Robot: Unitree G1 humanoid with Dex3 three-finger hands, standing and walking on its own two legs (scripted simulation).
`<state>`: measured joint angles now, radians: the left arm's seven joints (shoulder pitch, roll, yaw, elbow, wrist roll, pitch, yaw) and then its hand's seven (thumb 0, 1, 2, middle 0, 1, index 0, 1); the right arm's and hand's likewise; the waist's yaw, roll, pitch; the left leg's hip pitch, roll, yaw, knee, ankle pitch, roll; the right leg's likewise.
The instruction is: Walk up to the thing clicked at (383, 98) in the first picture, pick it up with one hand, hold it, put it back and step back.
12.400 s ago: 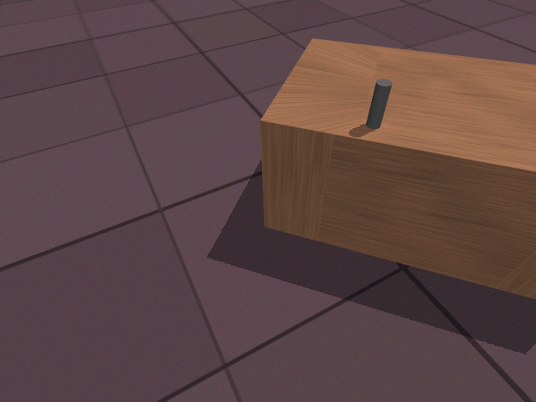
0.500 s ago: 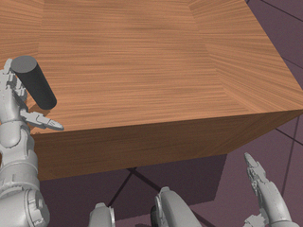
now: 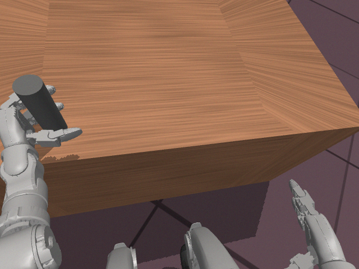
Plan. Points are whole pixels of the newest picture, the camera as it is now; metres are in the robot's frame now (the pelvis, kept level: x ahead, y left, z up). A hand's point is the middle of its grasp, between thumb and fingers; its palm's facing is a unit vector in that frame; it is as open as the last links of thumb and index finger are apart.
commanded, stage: close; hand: left
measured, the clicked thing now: (44, 110) +0.49 +0.22 +0.02
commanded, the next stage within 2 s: settle in 0.12 s
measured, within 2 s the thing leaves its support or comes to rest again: leaves its support in 0.44 s
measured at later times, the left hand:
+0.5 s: hand (46, 115) +0.48 +0.21 +0.02, palm faces +0.19 -0.98 +0.00, open 6.3 cm
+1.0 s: hand (34, 98) +0.49 +0.22 +0.06, palm faces +0.18 -0.98 +0.00, open 6.3 cm
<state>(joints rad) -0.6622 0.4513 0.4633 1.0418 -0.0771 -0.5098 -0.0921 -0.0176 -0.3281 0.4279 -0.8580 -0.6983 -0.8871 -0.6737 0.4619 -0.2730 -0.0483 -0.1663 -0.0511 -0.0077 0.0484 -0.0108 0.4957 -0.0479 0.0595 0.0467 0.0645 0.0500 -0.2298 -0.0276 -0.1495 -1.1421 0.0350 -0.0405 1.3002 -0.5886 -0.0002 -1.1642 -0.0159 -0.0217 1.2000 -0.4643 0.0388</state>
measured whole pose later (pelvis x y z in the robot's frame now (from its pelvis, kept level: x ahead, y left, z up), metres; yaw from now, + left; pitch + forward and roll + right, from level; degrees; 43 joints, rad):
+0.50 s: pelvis +0.00 +0.00 +0.00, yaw +0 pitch +24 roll -3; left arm -0.67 0.46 0.45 1.01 -0.06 -0.47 -0.08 -0.05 0.02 1.14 -0.87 -1.19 -0.93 -1.19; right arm 0.46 -0.26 -0.03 -0.14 -0.05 0.01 0.04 -0.01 0.52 -0.05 0.06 0.05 0.06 0.05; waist -0.23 -0.03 -0.14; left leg -1.12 0.03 -0.04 1.28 -0.57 0.00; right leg -1.14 -0.02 -0.02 1.18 -0.45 0.04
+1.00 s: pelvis +0.01 +0.00 +0.02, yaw +0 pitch +21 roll -3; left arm -0.71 0.46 0.41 1.02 -0.08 -0.40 -0.09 -0.05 0.01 1.15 -0.88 -1.18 -0.94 -1.18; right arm 0.42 -0.25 -0.02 -0.04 -0.04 0.01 0.03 -0.01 0.53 -0.05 0.06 0.05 0.06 0.05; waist -0.19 -0.02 -0.14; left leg -1.01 0.03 -0.03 1.19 -0.55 0.00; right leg -1.03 -0.02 -0.02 1.09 -0.43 0.04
